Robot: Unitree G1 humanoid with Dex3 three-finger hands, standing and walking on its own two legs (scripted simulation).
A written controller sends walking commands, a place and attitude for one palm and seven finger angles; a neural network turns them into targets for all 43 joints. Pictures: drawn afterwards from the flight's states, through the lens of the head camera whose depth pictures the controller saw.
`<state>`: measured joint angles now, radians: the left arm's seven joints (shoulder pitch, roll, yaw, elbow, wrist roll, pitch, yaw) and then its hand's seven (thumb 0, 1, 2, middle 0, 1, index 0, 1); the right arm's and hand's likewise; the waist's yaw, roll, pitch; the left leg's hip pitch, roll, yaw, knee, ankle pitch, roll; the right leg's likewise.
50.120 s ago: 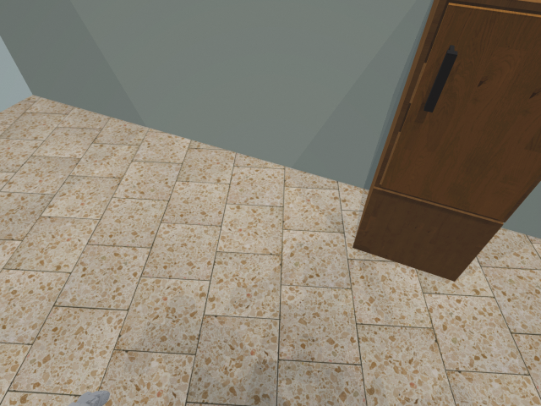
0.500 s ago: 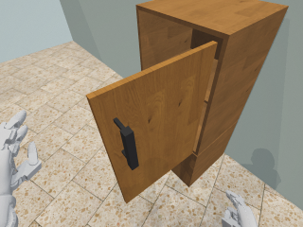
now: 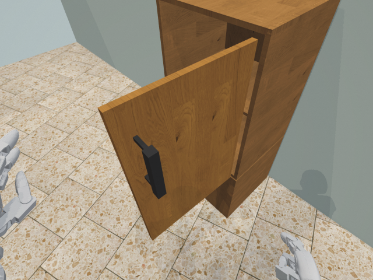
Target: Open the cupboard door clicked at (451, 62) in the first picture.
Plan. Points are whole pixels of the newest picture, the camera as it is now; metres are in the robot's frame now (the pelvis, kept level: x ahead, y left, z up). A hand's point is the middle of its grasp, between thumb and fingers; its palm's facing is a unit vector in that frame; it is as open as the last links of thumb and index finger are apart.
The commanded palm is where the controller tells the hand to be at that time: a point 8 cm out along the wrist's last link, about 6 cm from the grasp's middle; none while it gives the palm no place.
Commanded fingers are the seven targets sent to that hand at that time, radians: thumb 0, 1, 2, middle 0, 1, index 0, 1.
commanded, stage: step back with the hand held close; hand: left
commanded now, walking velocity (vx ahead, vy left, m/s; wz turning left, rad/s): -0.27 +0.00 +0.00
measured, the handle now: (149, 168) +0.32 +0.11 +0.08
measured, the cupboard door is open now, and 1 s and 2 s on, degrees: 87 87 87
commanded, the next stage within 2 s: stop stepping back and stand still in 0.92 s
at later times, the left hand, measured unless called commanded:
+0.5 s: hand out of the picture +0.12 +0.29 +0.15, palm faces +0.43 -0.76 -0.48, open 7.4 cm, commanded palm +0.06 +0.33 +0.17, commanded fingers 0.00 0.90 0.90 -0.20 -0.30 -0.20 -0.30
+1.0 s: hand out of the picture +0.03 +0.27 +0.16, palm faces +0.36 -0.82 -0.44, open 7.4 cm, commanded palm -0.04 +0.32 +0.17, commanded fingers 0.00 0.90 0.90 -0.20 -0.30 -0.20 -0.30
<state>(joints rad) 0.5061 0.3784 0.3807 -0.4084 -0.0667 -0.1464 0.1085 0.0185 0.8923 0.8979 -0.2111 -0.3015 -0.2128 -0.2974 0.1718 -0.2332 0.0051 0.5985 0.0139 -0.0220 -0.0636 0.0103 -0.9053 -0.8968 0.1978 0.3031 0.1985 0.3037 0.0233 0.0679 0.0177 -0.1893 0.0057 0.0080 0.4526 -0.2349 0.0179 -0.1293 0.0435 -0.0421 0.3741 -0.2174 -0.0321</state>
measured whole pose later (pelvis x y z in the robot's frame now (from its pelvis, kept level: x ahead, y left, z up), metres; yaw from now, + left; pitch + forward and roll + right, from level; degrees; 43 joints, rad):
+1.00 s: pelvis -0.19 +0.03 -0.02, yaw -3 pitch +5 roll -1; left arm 0.53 0.47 0.45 -0.60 -0.08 -0.23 0.15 0.02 0.89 0.90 -0.21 -0.30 -0.21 -0.30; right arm 0.12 -0.13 0.03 0.61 -0.02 -0.13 -0.03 0.01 -0.90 -0.90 0.20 0.30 0.20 0.30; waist 0.03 -0.05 -0.01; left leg -0.54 0.02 0.09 0.29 0.15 0.02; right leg -0.05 0.04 -0.02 0.39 -0.41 -0.06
